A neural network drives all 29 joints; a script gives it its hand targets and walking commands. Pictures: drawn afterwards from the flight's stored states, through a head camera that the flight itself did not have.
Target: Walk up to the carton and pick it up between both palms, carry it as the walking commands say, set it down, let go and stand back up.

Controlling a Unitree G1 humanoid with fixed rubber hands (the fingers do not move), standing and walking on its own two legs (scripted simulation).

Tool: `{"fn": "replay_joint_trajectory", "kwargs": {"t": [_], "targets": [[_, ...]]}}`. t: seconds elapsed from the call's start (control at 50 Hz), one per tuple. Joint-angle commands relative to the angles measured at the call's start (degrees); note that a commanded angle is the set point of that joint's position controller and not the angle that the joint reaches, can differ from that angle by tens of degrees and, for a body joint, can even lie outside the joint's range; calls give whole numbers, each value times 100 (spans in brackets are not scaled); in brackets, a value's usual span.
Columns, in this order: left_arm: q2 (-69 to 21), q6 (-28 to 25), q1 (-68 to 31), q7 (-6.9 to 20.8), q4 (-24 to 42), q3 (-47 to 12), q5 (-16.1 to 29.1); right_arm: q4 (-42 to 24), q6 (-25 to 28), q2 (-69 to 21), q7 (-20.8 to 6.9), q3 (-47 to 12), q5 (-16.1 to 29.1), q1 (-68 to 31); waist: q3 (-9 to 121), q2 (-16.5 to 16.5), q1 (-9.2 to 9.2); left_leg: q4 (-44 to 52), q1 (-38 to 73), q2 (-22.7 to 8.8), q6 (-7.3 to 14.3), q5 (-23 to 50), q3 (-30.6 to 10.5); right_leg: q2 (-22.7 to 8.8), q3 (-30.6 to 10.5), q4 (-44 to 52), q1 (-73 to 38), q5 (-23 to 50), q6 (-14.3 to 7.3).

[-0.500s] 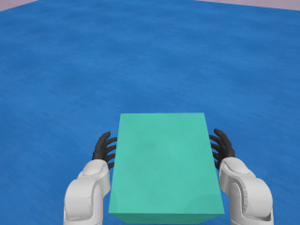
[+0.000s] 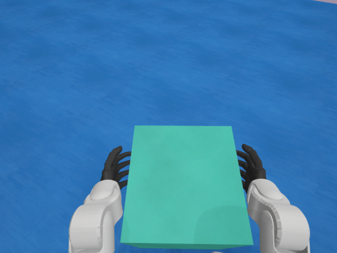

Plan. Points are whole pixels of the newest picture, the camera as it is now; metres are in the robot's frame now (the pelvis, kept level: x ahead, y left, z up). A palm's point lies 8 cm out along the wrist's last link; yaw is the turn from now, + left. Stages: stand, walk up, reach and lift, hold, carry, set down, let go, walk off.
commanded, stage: carry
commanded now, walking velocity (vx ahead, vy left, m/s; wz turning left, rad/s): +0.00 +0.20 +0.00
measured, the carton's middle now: (181, 193) +0.24 +0.01 +0.02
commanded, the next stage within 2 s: none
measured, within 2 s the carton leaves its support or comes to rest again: neither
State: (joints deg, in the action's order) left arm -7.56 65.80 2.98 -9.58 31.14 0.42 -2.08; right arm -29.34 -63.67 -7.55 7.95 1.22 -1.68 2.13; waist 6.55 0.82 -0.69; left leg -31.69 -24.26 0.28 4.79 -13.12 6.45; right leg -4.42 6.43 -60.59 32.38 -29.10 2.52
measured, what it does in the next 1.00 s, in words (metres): steps to the left: right foot, then left foot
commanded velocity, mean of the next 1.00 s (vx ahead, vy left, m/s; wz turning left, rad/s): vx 0.00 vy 0.15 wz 0.00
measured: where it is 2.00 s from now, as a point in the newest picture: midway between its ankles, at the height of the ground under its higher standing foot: outside the picture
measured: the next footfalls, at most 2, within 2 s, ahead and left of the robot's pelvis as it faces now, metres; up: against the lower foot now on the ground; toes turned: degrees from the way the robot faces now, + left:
right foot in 0.12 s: +0.02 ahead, -0.07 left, +0.00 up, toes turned -11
left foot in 0.40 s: +0.04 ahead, +0.26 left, +0.00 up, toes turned +6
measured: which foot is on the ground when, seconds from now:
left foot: down 0.00-0.12, up 0.14-0.38, down 0.40-0.80, up 0.82-0.96, down 0.98-1.00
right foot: up 0.00-0.10, down 0.12-0.40, up 0.42-0.78, down 0.80-1.00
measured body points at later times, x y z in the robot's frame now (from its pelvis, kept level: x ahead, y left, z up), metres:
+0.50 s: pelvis -0.04 +0.17 +0.00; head -0.03 +0.19 +0.45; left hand +0.21 +0.32 +0.06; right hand +0.22 +0.02 +0.08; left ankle +0.00 +0.25 -0.73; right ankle -0.05 -0.02 -0.70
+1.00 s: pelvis -0.06 +0.31 +0.00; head -0.06 +0.33 +0.45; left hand +0.19 +0.45 +0.08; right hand +0.19 +0.15 +0.09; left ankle -0.05 +0.40 -0.73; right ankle -0.10 +0.15 -0.73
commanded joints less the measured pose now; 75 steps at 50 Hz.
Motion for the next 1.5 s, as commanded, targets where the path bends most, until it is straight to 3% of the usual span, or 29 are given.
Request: {"fn": "replay_joint_trajectory", "kwargs": {"t": [0.0,0.02,0.08,0.12,0.14,0.22,0.28,0.38,0.42,0.44,0.54,0.68,0.74,0.76,0.78,0.8,0.82,0.84,0.88,0.92,0.96,1.0,1.02,1.08,1.12,1.32,1.38,1.42,1.48], "targets": [[-4590,-135,-2239,725,442,-3500,1538,-652,20,-4449,-621,-3365,1330,-2075,994,-729,118,999,1021,-1358,723,1297,-1271,22,59,822,-239,200,-117],[-4379,-114,-1826,778,175,-3338,1496,-727,-17,-4312,-602,-3500,1321,-2042,1138,-178,127,1116,781,-1497,753,691,-1420,82,132,1373,-603,305,-216],[-4341,-33,-2423,781,423,-3424,1572,-208,-165,-4456,-567,-3365,1300,-1759,922,-945,-18,1118,316,-1032,208,-193,-1035,-83,126,3767,-1956,1178,-454],[-4286,-74,-2321,801,341,-3173,1472,-534,-173,-4464,-559,-3558,1392,-2236,789,1643,10,-839,-1341,-331,-424,-691,-468,-2351,-2757,4759,-2893,1170,-979],[-4558,-109,-2379,810,373,-3161,1483,-915,-177,-4566,-593,-3780,1525,-2857,700,1840,-6,-1925,-1378,-188,-455,-1443,-549,-2792,-2932,4762,-2216,1857,-1585],[-4729,-139,-2801,813,732,-3535,1661,-530,-102,-4815,-643,-3586,1485,-2498,535,81,91,-2576,-1114,-418,-617,-607,-758,-1855,-1169,4367,-1457,1723,-863],[-4624,-156,-2480,728,740,-3301,1610,-540,-140,-4856,-620,-3630,1577,-2158,1059,1365,17,-1068,-484,-118,-721,-1297,-147,-1590,-775,3654,-2133,3951,-749],[-4182,-119,-2103,679,708,-3269,1393,-439,-212,-4591,-630,-3629,1572,-2079,1234,939,36,1057,1338,-242,-655,245,-2,-1293,-378,2945,-1659,3264,-202],[-4361,-55,-2529,724,810,-3502,1497,-369,-193,-4579,-625,-3399,1448,-1980,1067,-1586,76,1083,1884,-1664,38,2300,-1813,-227,357,1532,-70,168,296],[-4484,14,-2443,744,559,-3546,1549,-308,-189,-4613,-616,-3354,1389,-1872,1035,-1890,155,1131,1622,-1715,495,2174,-2014,-125,147,629,42,-971,176],[-4855,-175,-2454,814,589,-3663,1763,-600,-10,-4844,-673,-3425,1406,-1917,1328,-567,117,1050,1268,-1274,553,1057,-891,-118,-231,-755,192,40,17],[-4383,-90,-2147,777,392,-3379,1547,-636,-75,-4512,-625,-3523,1451,-2129,1392,-479,134,1420,1407,-1593,769,984,-1745,-8,-130,1382,-563,11,-250],[-4611,-75,-2099,770,80,-3225,1500,-651,-126,-4576,-582,-3551,1506,-2318,1514,-670,-5,1542,907,-1038,87,694,-1102,135,304,3600,-2105,777,-433],[-4464,-79,-2417,777,300,-3256,1535,-550,-177,-4497,-593,-3501,1462,-2255,1065,-429,18,1827,256,-828,-598,-142,-819,61,507,4364,-2710,1125,-438],[-4357,-84,-2476,783,295,-2981,1490,-275,-240,-4617,-569,-3580,1507,-2341,762,739,-32,1037,-521,-514,-744,-248,-568,-798,-598,4769,-3450,323,-513],[-4432,-84,-2277,772,291,-3178,1554,-294,-286,-4407,-559,-3495,1374,-1915,595,1816,-46,-1453,-813,-73,-1353,-564,-320,-2784,-2899,5280,-2496,-320,-1453],[-4707,-132,-2343,820,267,-3131,1458,-1018,-165,-4630,-648,-3779,1746,-3235,249,1539,71,-1912,-699,-568,-800,-776,-1013,-2678,-2326,5033,-1508,469,-1484],[-4690,-147,-2537,800,641,-3259,1546,-843,-152,-4698,-605,-3751,1645,-2776,244,667,69,-2005,-734,-346,-815,-820,-863,-2064,-1452,4715,-1633,1513,-1228],[-4801,-79,-2663,810,568,-3391,1668,-528,-167,-4819,-597,-3636,1595,-2357,516,278,150,-990,-504,-459,-636,-550,-737,-1564,-608,3962,-1833,2837,-592],[-4682,-118,-2452,751,631,-3379,1622,-770,-148,-4738,-608,-3645,1606,-2360,889,714,86,92,27,16,-717,176,149,-1133,-146,3199,-2407,4329,-413],[-4342,-67,-2115,687,629,-3379,1544,-507,-219,-4469,-576,-3495,1508,-1971,1156,522,44,563,1185,-333,-682,803,-177,-1088,-224,3016,-1728,3872,-168],[-4332,-58,-2150,664,887,-3510,1505,-542,-211,-4539,-650,-3502,1667,-1999,1766,-1422,60,231,2406,-1399,-188,4757,-1421,-507,-104,2127,-868,1694,386],[-4399,-16,-2412,635,883,-3618,1605,-163,-273,-4510,-654,-3315,1523,-1559,1496,-1602,115,732,2307,-1718,-58,4735,-1853,-370,-69,1779,-605,45,412],[-4624,-64,-2501,759,680,-3646,1682,-647,-158,-4558,-680,-3451,1535,-2214,1269,27,139,1042,1805,-1869,147,2439,-1948,-256,-730,754,-307,-235,225],[-4967,-128,-2855,758,867,-3819,1821,-512,-78,-4798,-711,-3326,1485,-2017,1295,-732,115,1001,1850,-1527,174,2432,-1496,-262,-610,871,-227,83,192],[-4860,-82,-2703,604,513,-3765,1655,-579,-79,-4524,-719,-3219,1592,-2426,1215,-784,159,1928,2111,-1356,-547,987,-1647,204,-417,1322,-429,393,86],[-4827,-22,-2565,624,408,-3584,1600,-561,-167,-4559,-718,-3308,1584,-2405,969,-363,188,2106,1920,-1454,-323,432,-1799,275,-347,2132,-681,437,-11],[-4891,-13,-2690,622,384,-3647,1564,-639,-147,-4529,-732,-3303,1593,-2604,1092,-1053,156,2268,1280,-1383,-148,-496,-1621,133,-308,2329,-1143,727,-77],[-4673,69,-2442,607,262,-3390,1541,-254,-320,-4605,-691,-3307,1595,-2212,1391,-833,169,2548,1411,-1248,-464,-560,-1598,383,112,3008,-1662,479,-238]]}}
